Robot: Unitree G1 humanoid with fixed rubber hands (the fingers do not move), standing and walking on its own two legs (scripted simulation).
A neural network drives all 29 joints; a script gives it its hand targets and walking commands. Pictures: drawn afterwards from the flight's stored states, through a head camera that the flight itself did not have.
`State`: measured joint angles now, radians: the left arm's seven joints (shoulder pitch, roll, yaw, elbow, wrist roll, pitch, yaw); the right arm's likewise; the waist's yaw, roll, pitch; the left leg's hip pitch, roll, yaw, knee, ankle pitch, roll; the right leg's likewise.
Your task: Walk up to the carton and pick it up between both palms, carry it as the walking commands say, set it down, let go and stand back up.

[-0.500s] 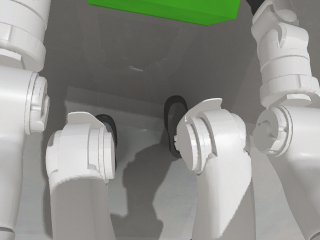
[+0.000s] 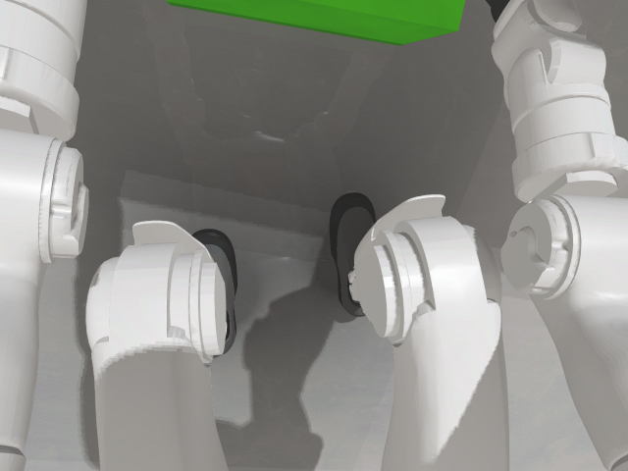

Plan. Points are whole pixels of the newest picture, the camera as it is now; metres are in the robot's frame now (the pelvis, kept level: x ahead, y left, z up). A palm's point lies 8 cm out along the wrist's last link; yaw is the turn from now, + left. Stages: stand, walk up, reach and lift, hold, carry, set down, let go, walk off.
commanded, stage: set down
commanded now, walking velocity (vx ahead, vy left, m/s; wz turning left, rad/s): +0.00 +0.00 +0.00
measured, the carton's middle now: out of the picture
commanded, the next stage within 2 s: none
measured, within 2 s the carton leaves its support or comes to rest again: neither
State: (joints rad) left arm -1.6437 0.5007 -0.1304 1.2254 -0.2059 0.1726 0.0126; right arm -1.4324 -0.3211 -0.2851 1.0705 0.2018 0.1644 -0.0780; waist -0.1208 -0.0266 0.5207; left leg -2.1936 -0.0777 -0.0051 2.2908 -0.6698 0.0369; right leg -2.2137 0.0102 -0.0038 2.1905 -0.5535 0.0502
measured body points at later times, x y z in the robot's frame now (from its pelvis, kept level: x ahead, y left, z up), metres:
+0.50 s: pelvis +0.00 -0.01 +0.00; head +0.38 +0.00 +0.22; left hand +0.59 +0.13 -0.21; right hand +0.51 -0.25 -0.20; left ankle +0.09 +0.10 -0.33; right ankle +0.13 -0.13 -0.33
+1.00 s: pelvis +0.00 -0.01 +0.00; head +0.39 +0.00 +0.21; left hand +0.59 +0.14 -0.22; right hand +0.52 -0.26 -0.21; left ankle +0.09 +0.10 -0.33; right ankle +0.13 -0.13 -0.33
